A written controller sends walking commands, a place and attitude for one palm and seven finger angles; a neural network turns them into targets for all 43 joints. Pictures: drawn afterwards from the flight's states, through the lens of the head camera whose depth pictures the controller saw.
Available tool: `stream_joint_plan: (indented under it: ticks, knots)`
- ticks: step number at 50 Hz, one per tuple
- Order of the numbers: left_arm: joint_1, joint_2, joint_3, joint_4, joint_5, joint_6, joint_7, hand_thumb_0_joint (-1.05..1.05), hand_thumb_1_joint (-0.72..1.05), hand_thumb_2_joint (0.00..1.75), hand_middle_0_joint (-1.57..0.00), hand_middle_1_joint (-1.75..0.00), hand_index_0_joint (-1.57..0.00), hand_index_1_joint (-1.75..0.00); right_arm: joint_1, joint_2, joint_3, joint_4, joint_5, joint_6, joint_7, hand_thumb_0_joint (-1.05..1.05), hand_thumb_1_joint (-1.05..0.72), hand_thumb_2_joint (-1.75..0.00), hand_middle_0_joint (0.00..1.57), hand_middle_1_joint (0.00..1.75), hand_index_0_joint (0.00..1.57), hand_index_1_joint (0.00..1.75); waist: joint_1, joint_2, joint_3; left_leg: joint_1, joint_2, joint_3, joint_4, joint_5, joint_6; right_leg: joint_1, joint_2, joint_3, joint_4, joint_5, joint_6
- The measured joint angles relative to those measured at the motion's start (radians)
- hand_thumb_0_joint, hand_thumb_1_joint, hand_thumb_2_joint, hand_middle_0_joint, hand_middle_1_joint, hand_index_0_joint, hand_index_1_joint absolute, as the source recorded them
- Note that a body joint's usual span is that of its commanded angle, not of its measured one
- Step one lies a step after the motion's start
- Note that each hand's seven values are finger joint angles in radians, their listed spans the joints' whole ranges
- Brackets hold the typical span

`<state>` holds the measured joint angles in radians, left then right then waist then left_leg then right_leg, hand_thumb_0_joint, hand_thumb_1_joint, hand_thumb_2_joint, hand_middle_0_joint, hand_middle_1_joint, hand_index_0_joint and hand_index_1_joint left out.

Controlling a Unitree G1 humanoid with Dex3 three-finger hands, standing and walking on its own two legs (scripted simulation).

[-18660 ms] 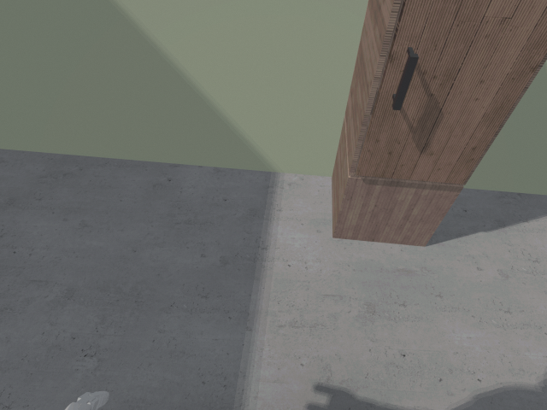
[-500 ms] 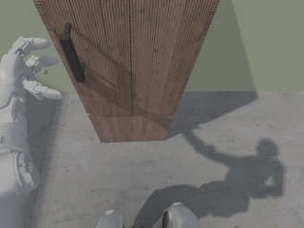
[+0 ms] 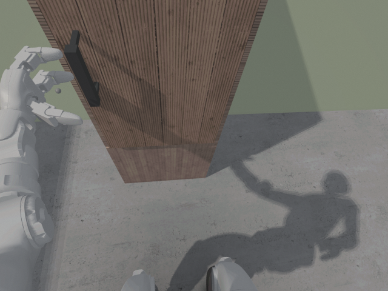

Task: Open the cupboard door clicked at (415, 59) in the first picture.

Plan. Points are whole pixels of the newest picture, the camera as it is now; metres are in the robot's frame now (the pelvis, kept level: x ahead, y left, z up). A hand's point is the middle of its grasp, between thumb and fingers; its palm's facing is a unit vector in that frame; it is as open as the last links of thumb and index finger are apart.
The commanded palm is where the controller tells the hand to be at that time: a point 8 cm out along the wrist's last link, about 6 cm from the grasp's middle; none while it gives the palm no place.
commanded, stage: slide the fingers in behind the handle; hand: left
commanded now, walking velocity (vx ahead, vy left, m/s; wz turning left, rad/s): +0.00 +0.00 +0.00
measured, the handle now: (85, 71) +0.54 +0.19 +0.09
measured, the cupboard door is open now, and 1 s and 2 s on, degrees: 0 0 0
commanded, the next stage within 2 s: close the thumb around the handle in 1.28 s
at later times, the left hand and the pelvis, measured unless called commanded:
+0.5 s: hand (78, 90) +0.49 +0.20 +0.09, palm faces +0.01 -1.00 +0.01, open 14.0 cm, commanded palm +0.46 +0.24 +0.09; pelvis +0.00 +0.00 +0.00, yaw +1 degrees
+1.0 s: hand (97, 89) +0.49 +0.16 +0.09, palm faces +0.02 -1.00 -0.01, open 14.0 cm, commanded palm +0.46 +0.21 +0.09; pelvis +0.00 -0.01 +0.00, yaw +1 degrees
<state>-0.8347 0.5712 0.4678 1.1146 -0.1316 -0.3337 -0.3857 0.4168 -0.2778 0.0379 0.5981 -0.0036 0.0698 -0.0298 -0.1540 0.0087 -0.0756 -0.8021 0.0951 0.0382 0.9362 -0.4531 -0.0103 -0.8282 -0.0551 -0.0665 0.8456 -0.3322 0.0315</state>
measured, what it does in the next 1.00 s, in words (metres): stands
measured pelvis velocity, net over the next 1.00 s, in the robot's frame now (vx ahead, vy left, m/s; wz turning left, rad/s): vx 0.00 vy -0.01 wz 0.01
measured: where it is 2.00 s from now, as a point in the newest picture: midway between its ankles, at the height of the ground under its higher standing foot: outside the picture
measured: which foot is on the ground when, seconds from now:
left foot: down 0.00-1.00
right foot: down 0.00-1.00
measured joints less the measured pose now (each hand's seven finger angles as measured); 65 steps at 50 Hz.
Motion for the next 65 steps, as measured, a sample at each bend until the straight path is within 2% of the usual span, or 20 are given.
stream_joint_plan:
  ticks: [15,28,46,52,65]
  knots:
    - [-0.001,-0.08,-0.053,-0.016,0.007,-0.017,0.067,-0.01,-0.5,0.3,-0.3,-1.2,-0.3,-1.2,-0.044,0.012,-0.003,-0.01,-0.003,-0.016,0.01,0.0,-0.9,-0.89,0.2,0.3,0.2,0.3,0.016,0.002,-0.006,0.016,-0.008,0.002,-0.001,-0.002,0.001,0.012,-0.008,0.003,0.008,-0.007,0.003]
    - [-0.03,-0.102,-0.077,-0.002,0.023,-0.021,0.107,-0.01,-0.5,0.3,-0.3,-1.2,-0.3,-1.2,-0.042,0.013,-0.005,0.004,-0.007,-0.025,0.013,0.0,-0.9,-0.89,0.2,0.3,0.2,0.3,0.011,0.005,-0.002,0.001,-0.01,-0.005,0.004,-0.001,-0.003,-0.003,-0.009,-0.001,0.021,-0.013,-0.002]
    - [-0.01,-0.18,-0.112,-0.025,0.026,-0.043,0.18,-0.01,-0.5,0.3,-0.3,-1.2,-0.3,-1.21,-0.026,0.016,-0.019,0.026,-0.011,-0.028,0.026,0.0,-0.9,-0.89,0.2,0.3,0.2,0.3,0.018,0.012,-0.009,0.031,-0.01,-0.001,-0.022,0.007,-0.01,0.016,-0.007,0.003,0.012,-0.014,-0.008]
    - [-0.026,-0.161,-0.097,0.003,0.047,-0.046,0.192,-0.01,-0.5,0.3,-0.3,-1.2,-0.3,-1.21,-0.04,0.016,-0.015,0.015,-0.01,-0.032,0.024,0.0,-0.9,-0.89,0.2,0.3,0.2,0.3,0.009,0.009,-0.003,0.029,-0.01,0.0,-0.022,0.011,-0.011,0.011,-0.007,0.005,0.016,-0.012,-0.01]
    - [-0.014,-0.159,-0.101,-0.008,0.024,-0.049,0.167,-0.01,-0.5,0.3,-0.3,-1.2,-0.3,-1.2,-0.038,0.008,-0.019,0.02,-0.006,-0.033,0.017,0.0,-0.9,-0.89,0.2,0.3,0.2,0.3,0.016,0.007,-0.004,0.027,-0.011,0.0,-0.021,0.012,-0.009,0.011,-0.008,0.006,0.014,-0.009,-0.008]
